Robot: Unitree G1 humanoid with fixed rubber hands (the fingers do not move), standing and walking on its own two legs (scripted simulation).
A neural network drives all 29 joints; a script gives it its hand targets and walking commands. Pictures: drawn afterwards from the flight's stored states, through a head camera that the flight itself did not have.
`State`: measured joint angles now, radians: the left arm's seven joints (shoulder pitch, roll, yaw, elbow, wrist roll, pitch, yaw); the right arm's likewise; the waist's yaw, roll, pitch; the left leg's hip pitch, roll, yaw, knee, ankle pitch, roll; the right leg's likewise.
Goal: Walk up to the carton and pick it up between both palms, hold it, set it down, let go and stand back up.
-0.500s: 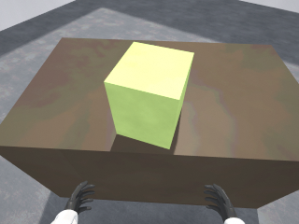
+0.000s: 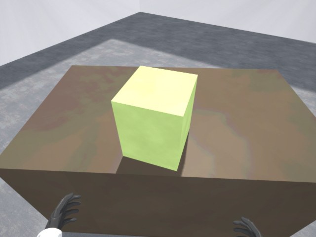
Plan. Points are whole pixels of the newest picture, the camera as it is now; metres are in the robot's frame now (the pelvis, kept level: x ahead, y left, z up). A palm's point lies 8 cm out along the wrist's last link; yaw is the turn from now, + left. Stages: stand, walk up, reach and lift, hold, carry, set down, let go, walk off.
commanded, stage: stand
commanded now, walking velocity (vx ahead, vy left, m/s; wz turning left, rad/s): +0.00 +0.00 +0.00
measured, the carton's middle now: (158, 117) +0.49 -0.01 +0.04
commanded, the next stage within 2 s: none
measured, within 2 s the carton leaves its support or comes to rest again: neither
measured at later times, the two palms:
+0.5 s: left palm out of the picture +0.15 +0.26 -0.04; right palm out of the picture +0.09 -0.27 -0.10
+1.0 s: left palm out of the picture +0.13 +0.26 -0.05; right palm out of the picture +0.07 -0.28 -0.11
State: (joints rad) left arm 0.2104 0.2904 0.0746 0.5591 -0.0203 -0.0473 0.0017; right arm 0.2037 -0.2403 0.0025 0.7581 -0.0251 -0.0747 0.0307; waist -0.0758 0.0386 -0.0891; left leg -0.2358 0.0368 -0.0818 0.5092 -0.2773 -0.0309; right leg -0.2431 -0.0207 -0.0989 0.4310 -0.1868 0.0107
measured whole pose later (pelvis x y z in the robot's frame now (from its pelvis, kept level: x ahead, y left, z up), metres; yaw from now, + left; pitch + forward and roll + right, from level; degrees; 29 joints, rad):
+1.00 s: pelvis -0.02 -0.01 +0.00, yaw +0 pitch -2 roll -1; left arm 0.30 0.31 0.08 0.58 -0.02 -0.04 -0.01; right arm 0.26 -0.30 0.00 0.78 -0.03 -0.04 0.04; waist -0.08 0.05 -0.04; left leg -0.22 0.04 -0.08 0.51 -0.26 -0.03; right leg -0.25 -0.02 -0.10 0.48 -0.19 -0.01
